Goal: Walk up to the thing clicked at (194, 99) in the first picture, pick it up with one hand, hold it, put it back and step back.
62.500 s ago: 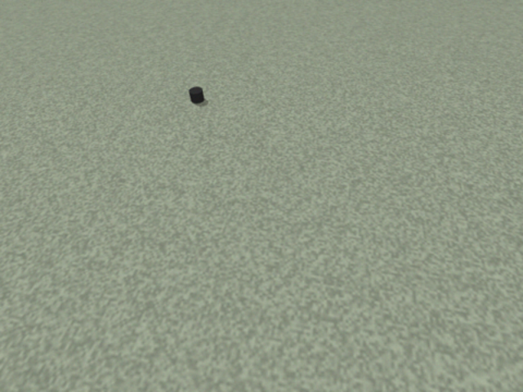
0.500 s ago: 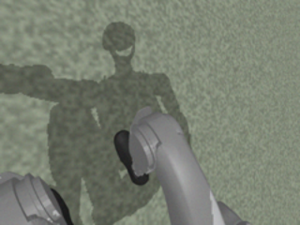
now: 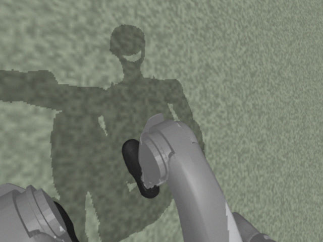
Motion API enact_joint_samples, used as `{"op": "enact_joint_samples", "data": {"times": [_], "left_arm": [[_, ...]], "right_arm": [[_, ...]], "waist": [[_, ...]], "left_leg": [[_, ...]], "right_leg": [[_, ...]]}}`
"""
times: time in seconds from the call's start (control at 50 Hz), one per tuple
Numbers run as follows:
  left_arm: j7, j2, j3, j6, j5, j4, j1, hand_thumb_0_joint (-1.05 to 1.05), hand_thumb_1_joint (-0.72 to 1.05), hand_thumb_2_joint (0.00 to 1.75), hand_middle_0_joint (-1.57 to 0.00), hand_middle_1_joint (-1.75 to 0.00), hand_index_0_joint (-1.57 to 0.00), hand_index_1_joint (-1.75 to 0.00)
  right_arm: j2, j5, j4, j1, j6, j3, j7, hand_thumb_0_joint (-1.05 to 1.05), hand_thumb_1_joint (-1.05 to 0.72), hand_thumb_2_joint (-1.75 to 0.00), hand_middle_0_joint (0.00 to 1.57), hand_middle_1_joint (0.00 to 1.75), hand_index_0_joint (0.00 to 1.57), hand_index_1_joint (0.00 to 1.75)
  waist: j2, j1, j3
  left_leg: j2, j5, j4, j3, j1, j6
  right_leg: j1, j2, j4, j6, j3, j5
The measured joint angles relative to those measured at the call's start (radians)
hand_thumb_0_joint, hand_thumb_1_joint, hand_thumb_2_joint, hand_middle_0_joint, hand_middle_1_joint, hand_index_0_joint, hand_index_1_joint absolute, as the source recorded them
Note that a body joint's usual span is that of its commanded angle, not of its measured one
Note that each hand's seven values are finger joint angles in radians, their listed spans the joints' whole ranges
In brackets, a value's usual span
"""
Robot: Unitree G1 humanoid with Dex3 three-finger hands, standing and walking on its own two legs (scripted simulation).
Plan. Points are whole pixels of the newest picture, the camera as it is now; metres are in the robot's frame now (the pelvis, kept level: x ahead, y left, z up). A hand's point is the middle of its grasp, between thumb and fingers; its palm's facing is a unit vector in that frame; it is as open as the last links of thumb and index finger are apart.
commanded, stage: close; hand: left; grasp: from above
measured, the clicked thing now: out of the picture +0.53 +0.34 -0.28
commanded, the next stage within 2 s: settle in 1.32 s
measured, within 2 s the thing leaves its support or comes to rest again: leaves its support in 1.82 s
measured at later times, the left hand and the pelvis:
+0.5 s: hand out of the picture +0.51 +0.34 -0.25, palm faces -0.45 -0.14 -0.88, open 12.5 cm; pelvis +0.00 +0.00 +0.00, yaw +0 degrees
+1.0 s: hand out of the picture +0.51 +0.34 -0.25, palm faces -0.43 -0.14 -0.89, open 11.8 cm; pelvis +0.00 +0.00 +0.00, yaw +0 degrees
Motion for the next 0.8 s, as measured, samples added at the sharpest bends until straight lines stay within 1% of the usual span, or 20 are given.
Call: {"op": "enact_joint_samples", "data": {"times": [0.08,0.16,0.24,0.34,0.48,0.56,0.66,0.8], "left_arm": [[0.010,0.000,0.007,0.009,0.006,0.010,0.003,0.00,-0.39,0.92,-0.10,-1.09,-0.14,-1.06],[0.018,0.004,0.010,0.020,-0.001,0.016,0.000,0.00,-0.38,0.90,-0.11,-1.08,-0.15,-1.04],[0.002,0.002,0.013,0.027,-0.006,0.001,0.001,0.00,-0.36,0.88,-0.12,-1.07,-0.16,-1.03],[-0.017,0.001,0.000,0.030,-0.017,-0.001,-0.005,0.00,-0.33,0.85,-0.14,-1.06,-0.18,-1.02],[-0.032,0.000,0.000,0.014,-0.009,-0.010,0.004,0.00,-0.27,0.83,-0.18,-1.05,-0.22,-1.01],[-0.018,0.001,0.000,0.005,-0.005,-0.001,0.010,0.00,-0.24,0.82,-0.20,-1.05,-0.24,-1.00],[-0.001,0.003,0.015,-0.003,0.006,-0.012,0.015,0.00,-0.20,0.81,-0.22,-1.04,-0.26,-0.99],[0.009,0.004,0.002,0.009,-0.001,0.009,0.008,0.00,-0.17,0.80,-0.25,-1.04,-0.28,-0.98]], "right_arm": [[0.000,0.001,0.002,0.004,-0.008,-0.002,0.000,0.00,-0.90,-0.90,0.20,0.30,0.20,0.30],[0.000,0.003,0.009,0.005,-0.014,-0.002,0.000,0.00,-0.90,-0.90,0.20,0.30,0.20,0.30],[0.003,0.004,0.014,0.012,-0.018,-0.005,0.003,0.00,-0.90,-0.90,0.20,0.30,0.20,0.30],[0.004,0.005,0.018,0.012,-0.014,-0.002,0.007,0.00,-0.90,-0.90,0.20,0.30,0.20,0.30],[0.004,0.005,0.008,0.005,-0.002,0.001,0.007,0.00,-0.90,-0.90,0.20,0.30,0.20,0.30],[0.003,0.003,0.004,0.000,0.001,0.003,0.007,0.00,-0.90,-0.90,0.20,0.30,0.20,0.30],[0.002,-0.002,0.002,0.002,-0.006,0.002,0.006,0.00,-0.90,-0.90,0.20,0.30,0.20,0.30],[0.001,-0.001,0.011,0.002,-0.014,0.003,0.007,0.00,-0.90,-0.90,0.20,0.30,0.20,0.30]], "waist": [[0.003,-0.001,-0.001],[0.007,0.000,-0.002],[0.008,0.002,-0.004],[0.011,0.002,-0.007],[0.009,0.004,0.001],[0.003,0.003,0.004],[-0.001,0.004,0.001],[0.003,0.002,-0.002]], "left_leg": [[0.002,0.003,0.000,0.003,-0.005,0.004],[0.005,0.004,0.000,0.007,-0.011,0.008],[0.006,0.002,0.001,0.012,-0.013,0.011],[0.005,-0.001,0.004,0.011,-0.013,0.011],[0.003,-0.003,0.006,0.007,-0.010,0.011],[0.004,-0.002,0.006,0.006,-0.006,0.012],[0.006,-0.001,0.006,0.005,-0.006,0.010],[0.008,0.000,0.008,0.008,-0.011,0.015]], "right_leg": [[-0.005,0.001,-0.001,0.001,0.002,0.003],[-0.010,0.002,-0.001,0.001,0.005,0.005],[-0.013,0.002,0.001,-0.001,0.008,0.003],[-0.012,-0.001,0.004,-0.001,0.007,-0.001],[-0.005,-0.003,0.003,-0.001,0.003,-0.002],[-0.001,-0.002,0.002,0.002,0.002,-0.001],[-0.003,-0.001,0.001,-0.005,0.000,0.003],[-0.007,-0.001,0.002,0.003,0.003,0.003]]}}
